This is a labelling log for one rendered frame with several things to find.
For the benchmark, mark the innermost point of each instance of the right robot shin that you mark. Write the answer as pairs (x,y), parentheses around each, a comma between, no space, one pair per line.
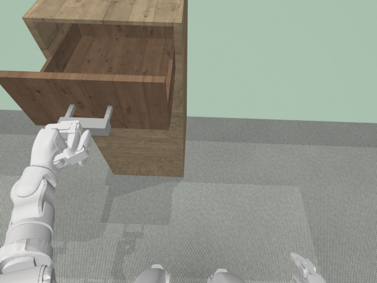
(220,270)

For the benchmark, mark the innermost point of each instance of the robot left thigh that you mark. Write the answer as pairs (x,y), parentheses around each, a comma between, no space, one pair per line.
(154,275)

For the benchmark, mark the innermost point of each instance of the robot left upper arm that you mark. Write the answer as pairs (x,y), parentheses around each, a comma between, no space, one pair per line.
(36,274)

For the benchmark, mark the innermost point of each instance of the left robot forearm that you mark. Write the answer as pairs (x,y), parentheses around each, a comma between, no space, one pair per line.
(28,238)

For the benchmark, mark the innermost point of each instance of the cabinet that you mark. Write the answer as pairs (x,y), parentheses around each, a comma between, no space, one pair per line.
(140,152)

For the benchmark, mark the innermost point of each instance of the handle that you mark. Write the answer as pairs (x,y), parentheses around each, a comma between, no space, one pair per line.
(97,127)

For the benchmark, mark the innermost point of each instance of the drawer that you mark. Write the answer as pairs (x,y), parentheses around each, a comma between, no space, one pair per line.
(93,66)

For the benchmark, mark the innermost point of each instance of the robot left hand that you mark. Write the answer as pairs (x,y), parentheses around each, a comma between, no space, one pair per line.
(49,143)

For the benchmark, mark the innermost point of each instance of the robot right hand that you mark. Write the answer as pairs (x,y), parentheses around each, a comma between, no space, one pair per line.
(307,269)

